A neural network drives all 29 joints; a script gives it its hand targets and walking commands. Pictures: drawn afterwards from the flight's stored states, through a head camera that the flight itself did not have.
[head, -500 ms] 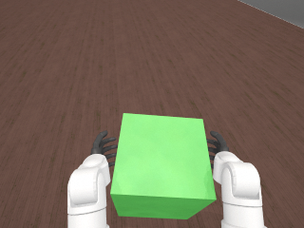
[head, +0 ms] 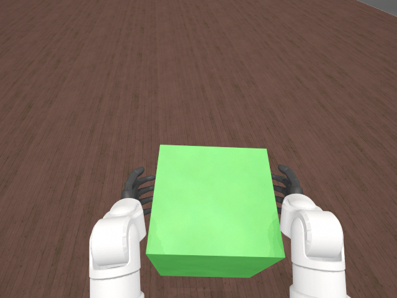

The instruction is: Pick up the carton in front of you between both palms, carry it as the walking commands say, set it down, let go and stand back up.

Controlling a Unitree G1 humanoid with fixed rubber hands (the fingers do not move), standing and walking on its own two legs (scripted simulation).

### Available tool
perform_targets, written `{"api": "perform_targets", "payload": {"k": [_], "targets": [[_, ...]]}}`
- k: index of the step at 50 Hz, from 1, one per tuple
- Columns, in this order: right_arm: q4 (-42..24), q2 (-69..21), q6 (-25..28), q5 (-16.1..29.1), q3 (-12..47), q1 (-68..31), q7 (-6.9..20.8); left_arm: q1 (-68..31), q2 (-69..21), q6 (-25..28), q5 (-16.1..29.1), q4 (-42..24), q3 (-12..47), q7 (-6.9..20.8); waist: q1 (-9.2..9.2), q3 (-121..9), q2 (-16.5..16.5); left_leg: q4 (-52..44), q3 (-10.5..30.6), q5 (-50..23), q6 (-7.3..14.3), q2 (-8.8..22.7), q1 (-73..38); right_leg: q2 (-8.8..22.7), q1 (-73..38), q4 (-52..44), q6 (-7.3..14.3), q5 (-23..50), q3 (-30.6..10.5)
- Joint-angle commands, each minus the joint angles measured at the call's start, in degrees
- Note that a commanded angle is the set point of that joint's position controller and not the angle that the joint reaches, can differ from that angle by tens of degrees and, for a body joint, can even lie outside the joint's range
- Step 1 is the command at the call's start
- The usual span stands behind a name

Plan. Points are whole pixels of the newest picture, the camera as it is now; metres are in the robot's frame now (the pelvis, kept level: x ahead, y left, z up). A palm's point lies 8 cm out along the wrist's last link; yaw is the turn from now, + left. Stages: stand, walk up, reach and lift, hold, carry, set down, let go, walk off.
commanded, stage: carry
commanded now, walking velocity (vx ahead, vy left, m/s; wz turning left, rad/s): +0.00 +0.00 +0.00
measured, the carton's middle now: (209, 217) +0.31 +0.00 +0.01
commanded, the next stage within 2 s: hold in 1.90 s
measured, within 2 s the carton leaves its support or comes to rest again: neither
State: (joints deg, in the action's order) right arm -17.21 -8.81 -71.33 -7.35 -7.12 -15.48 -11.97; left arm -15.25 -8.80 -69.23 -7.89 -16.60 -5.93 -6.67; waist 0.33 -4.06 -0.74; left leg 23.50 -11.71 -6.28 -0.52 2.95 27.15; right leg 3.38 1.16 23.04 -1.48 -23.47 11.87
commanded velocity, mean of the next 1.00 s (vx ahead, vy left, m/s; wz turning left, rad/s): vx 0.00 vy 0.00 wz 0.00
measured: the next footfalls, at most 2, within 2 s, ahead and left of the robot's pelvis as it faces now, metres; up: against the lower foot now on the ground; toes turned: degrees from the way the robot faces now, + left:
right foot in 0.20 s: +0.10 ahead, -0.13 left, +0.00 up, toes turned -1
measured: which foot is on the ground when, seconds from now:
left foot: down 0.00-1.00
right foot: down 0.00-0.00, up 0.02-0.18, down 0.20-1.00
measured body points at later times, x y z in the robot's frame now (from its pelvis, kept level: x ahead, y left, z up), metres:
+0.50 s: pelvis +0.14 -0.01 +0.00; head +0.12 -0.01 +0.45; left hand +0.44 +0.13 +0.09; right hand +0.43 -0.16 +0.09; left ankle +0.14 +0.09 -0.73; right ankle +0.06 -0.12 -0.73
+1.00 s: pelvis +0.13 -0.01 +0.00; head +0.10 -0.01 +0.45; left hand +0.42 +0.12 +0.08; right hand +0.41 -0.17 +0.08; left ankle +0.14 +0.09 -0.73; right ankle +0.06 -0.12 -0.73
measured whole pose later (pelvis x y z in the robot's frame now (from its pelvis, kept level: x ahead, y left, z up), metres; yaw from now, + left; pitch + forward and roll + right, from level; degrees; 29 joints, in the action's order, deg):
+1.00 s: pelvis +0.13 -0.01 +0.00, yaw -1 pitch +2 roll +0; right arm -7.0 -9.0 -69.7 -8.6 -8.1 -16.4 -11.8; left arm -15.3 -8.8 -69.2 -9.9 -7.6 -6.6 -7.3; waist 0.1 -7.5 0.4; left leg 32.5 -10.7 15.7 0.7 4.4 18.7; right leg 3.3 11.2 31.2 -0.4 -22.0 8.2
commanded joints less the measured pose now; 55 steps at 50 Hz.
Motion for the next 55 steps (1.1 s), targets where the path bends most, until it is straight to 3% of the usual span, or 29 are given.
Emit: {"api": "perform_targets", "payload": {"k": [1,2,3,5,6,8,11,12,13,14,18,24,33,41,48,55], "targets": [[0.38,-52.14,-0.65,25.41,39.5,-26.14,21.92,-23.51,-53.61,-1.53,24.01,1.01,37.7,16.23,-0.65,-19.23,-1.44,1.02,9.17,-37.35,1.5,9.81,-32.39,4.03,9.72,18.31,-2.14,23.72,0.43],[3.15,-52.04,-0.51,24.56,38.34,-25.35,22.15,-25.37,-53.86,-2.19,24.74,0.82,38.96,16.08,-1.13,-25.55,-11.08,5.37,19.59,-54.03,9.97,19.1,-47.31,0.24,21.87,25.28,-2.98,-0.22,-4.26],[4.97,-53.18,-0.2,24.68,37.81,-22.91,22.23,-24.94,-54.19,-2.25,24.65,0.8,39.54,16.13,-0.98,-27.32,-11.58,2.35,22.37,-47.72,12.55,20.12,-45.87,-0.28,23.81,27.68,-2.09,-10.29,-7.62],[4.26,-56.22,0.58,25.13,37.57,-24.81,22.46,-28.15,-56.59,-1.51,25.65,0.06,40.44,16.33,-0.6,-25.29,-7.42,-2.34,18.76,-30.02,10.34,17.88,-39.61,1.27,22.51,19.51,-0.49,-12.13,-10.29],[3.37,-57.52,0.89,25.51,37.84,-26.39,22.52,-29.78,-57.95,-1.07,26.5,-0.67,40.76,16.31,-0.53,-23.83,-7.74,-3.89,16.09,-23.0,8.71,16.24,-35.23,1.64,19.47,12.32,-0.21,-11.72,-9.59],[1.36,-58.58,1.45,25.97,37.98,-27.96,22.46,-30.81,-59.72,-0.38,27.23,-1.86,41.22,15.95,-0.62,-24.72,-8.56,-4.42,12.14,-12.66,6.86,13.71,-31.44,-0.06,13.66,6.77,-0.03,-2.67,-6.7],[-0.51,-57.91,1.85,26.16,38.26,-28.22,22.31,-29.48,-59.49,0.01,26.7,-3.63,41.21,15.5,-0.28,-25.65,-4.83,-2.35,7.27,-2.9,4.69,10.96,-25.42,2.23,5.71,-1.1,-0.54,15.03,-5.78],[-1.53,-57.39,1.66,26.49,38.77,-29.59,22.4,-29.63,-59.47,0.05,26.34,-3.56,41.08,15.4,-0.21,-24.23,-2.87,-0.59,4.96,-1.58,3.67,9.42,-25.88,4.85,7.55,-2.19,-0.43,16.66,-8.12],[-0.21,-57.23,1.41,26.26,38.78,-28.71,22.31,-29.6,-58.37,-0.46,26.2,-3.72,40.69,15.45,-0.67,-23.48,-1.45,1.33,5.32,-1.98,2.83,8.29,-22.89,6.97,5.26,0.41,-0.33,23.44,-9.42],[-0.14,-56.64,1.01,26.23,39.01,-28.64,22.33,-28.87,-58.15,-0.69,25.79,-2.04,40.27,15.55,-0.83,-21.97,0.72,2.02,5.31,-4.89,2.32,7.33,-22.34,7.12,6.59,3.13,-0.15,26.89,-8.93],[5.94,-55.37,0.1,24.69,38.41,-25.83,22.67,-24.11,-56.76,-1.37,24.22,5.2,38.14,16.45,-0.3,-20.72,2.07,8.15,5.93,-16.97,2.2,7.1,-21.39,6.2,7.15,6.52,-0.2,39.12,-8.1],[6.94,-57.53,0.38,25.79,38.55,-30.33,22.94,-29.48,-58.5,-0.71,25.38,5.42,38.05,16.87,-0.2,-19.03,2.94,9.91,5.27,-12.83,1.13,5.97,-17.65,6.34,5.9,7.17,0.14,45.58,-7.95],[4.53,-57.51,0.4,26.43,38.81,-30.45,22.45,-29.73,-58.7,-0.72,25.78,2.95,38.6,16.21,-0.11,-20.94,1.67,10.78,5.78,-11.47,1.37,6.31,-18.77,6.13,4.96,8.22,0.76,42.64,-7.72],[4.51,-57.35,0.28,26.28,38.76,-30.13,22.63,-30.02,-58.65,-0.84,25.91,2.64,38.84,16.37,-0.15,-19.23,1.27,9.19,6.3,-5.66,1.55,6.75,-18.44,5.86,7.05,6.7,1.25,32.83,-7.78],[9.51,-58.27,1.46,24.93,38.57,-29.17,23.43,-30.0,-59.39,0.46,25.03,6.76,39.11,17.08,-0.22,-16.5,0.9,6.79,6.69,-1.18,1.47,6.93,-17.47,5.7,8.87,4.64,1.64,25.49,-7.99],[15.66,-59.77,7.28,22.47,37.17,-29.01,24.95,-30.71,-60.54,6.13,22.95,11.32,38.22,18.54,-0.24,-13.92,0.78,4.16,7.2,4.98,1.57,6.89,-16.37,5.66,11.04,2.28,2.2,17.66,-8.55]]}}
